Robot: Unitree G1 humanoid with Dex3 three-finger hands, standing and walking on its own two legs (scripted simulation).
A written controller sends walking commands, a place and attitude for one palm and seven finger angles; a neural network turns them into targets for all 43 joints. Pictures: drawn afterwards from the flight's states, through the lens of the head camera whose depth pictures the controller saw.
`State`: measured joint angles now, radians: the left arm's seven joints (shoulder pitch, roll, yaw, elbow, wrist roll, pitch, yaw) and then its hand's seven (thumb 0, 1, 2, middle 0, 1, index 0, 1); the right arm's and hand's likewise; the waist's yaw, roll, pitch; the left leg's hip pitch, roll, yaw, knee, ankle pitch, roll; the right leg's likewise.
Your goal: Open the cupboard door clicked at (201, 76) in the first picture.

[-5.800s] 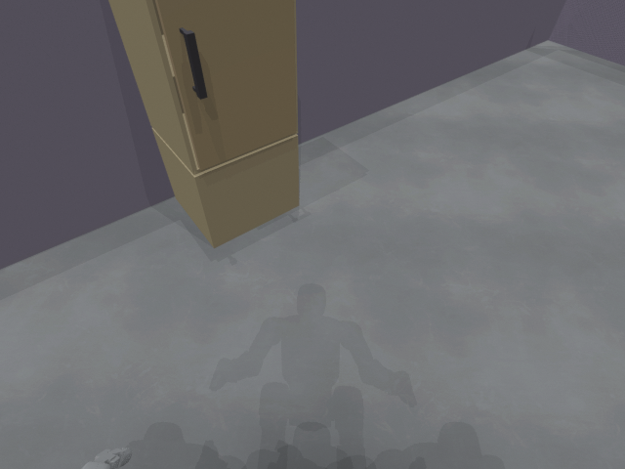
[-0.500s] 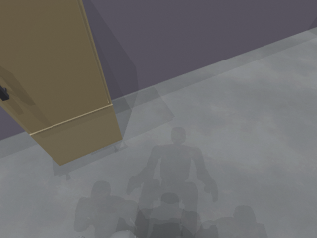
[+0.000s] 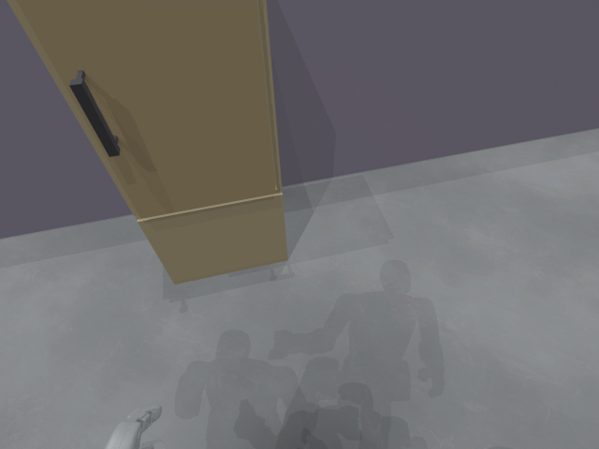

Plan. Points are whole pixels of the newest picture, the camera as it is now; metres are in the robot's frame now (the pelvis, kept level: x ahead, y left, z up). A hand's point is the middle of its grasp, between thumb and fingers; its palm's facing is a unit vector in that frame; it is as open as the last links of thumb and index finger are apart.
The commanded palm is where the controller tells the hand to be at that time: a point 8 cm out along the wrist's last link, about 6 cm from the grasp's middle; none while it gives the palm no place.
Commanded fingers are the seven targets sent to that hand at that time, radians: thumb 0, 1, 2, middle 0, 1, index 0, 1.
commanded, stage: turn to face it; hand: left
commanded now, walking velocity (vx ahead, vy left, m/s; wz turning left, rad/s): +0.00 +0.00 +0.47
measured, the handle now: (98, 115) +0.74 +0.45 +0.02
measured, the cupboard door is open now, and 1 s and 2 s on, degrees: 0 0 0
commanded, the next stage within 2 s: take the last steps up to it in 0.32 s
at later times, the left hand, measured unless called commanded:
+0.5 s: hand out of the picture -0.06 +0.21 -0.18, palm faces +0.29 -0.92 -0.24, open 7.4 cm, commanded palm none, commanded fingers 0.00 0.90 0.90 -0.20 -0.30 -0.20 -0.30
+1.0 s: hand out of the picture +0.06 +0.19 -0.15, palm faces +0.37 -0.90 -0.24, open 7.3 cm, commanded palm none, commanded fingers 0.00 0.90 0.90 -0.20 -0.30 -0.20 -0.30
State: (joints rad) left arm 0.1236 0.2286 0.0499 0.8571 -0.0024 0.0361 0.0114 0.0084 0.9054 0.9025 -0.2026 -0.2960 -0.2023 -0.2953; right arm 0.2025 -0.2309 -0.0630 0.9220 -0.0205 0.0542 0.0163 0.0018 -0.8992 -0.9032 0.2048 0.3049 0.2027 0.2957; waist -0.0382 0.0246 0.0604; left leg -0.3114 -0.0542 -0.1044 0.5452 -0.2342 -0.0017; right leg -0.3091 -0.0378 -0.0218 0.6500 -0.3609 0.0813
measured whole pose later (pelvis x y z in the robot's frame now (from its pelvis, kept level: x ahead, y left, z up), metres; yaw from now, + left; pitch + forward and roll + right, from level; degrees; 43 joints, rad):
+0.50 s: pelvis -0.02 +0.01 +0.00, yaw +14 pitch +0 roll +1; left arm 0.29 0.24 0.05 0.98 0.01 0.04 0.02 0.01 0.90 0.90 -0.21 -0.30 -0.21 -0.30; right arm 0.14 -0.22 -0.05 0.96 -0.02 0.03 0.02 0.00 -0.91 -0.90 0.20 0.30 0.20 0.29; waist 0.03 -0.05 0.07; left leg -0.22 0.01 0.06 0.57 -0.34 0.00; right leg -0.33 -0.15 -0.15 0.76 -0.47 0.04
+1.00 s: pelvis +0.09 +0.00 +0.01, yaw +18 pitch -2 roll +2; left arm 0.30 0.15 0.04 1.03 0.02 -0.06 0.01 0.00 0.93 0.90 -0.21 -0.30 -0.21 -0.30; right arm 0.34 -0.20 -0.06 1.11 -0.02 0.02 0.02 0.01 -0.91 -0.90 0.20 0.30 0.20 0.29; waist 0.00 0.04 0.01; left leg -0.42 0.05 0.03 1.11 -0.32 0.01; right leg -0.18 -0.05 -0.16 0.50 -0.29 -0.04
